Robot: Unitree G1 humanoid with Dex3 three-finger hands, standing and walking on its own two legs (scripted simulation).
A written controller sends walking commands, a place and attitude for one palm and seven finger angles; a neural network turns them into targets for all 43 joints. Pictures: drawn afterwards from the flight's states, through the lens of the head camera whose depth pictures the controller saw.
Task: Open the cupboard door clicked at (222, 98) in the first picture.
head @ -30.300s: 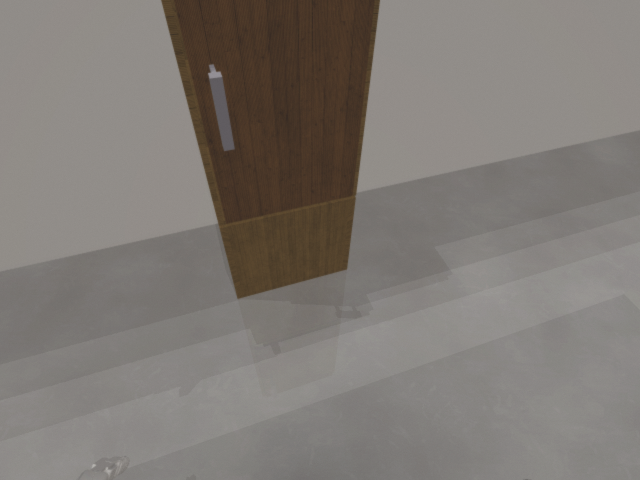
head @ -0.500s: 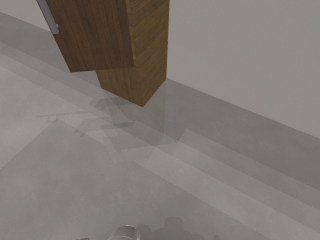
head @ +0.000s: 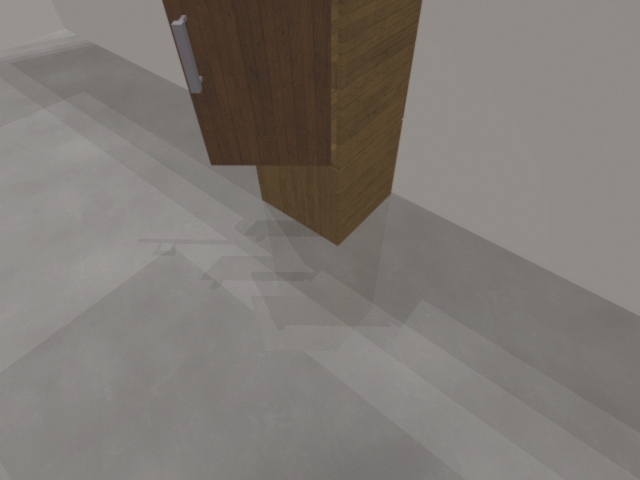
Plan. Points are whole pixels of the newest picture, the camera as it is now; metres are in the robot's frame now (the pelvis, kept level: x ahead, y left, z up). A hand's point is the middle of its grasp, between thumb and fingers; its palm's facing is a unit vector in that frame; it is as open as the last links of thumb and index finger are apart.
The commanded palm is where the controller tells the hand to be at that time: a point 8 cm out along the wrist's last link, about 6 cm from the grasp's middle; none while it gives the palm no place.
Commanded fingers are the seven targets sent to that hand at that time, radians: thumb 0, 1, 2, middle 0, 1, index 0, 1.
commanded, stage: take the last steps up to it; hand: left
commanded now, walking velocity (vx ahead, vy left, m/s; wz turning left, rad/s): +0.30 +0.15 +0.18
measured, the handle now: (190, 55) +1.02 +0.41 +0.04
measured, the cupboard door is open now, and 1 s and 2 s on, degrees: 38 38 38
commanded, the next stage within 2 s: come to a stop and stand still in 1.18 s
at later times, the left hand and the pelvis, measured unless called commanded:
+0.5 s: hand out of the picture +0.08 +0.27 -0.18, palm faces +0.16 -0.97 -0.17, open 7.4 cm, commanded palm none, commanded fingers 0.00 0.90 0.90 -0.20 -0.30 -0.20 -0.30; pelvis +0.16 +0.10 -0.01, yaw +4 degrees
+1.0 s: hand (198, 290) +0.45 +0.28 -0.15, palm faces +0.01 -0.98 -0.19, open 7.4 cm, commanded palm none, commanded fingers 0.00 0.90 0.90 -0.20 -0.30 -0.20 -0.30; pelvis +0.34 +0.10 +0.01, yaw +1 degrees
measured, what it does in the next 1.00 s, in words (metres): walks ahead: left foot, then right foot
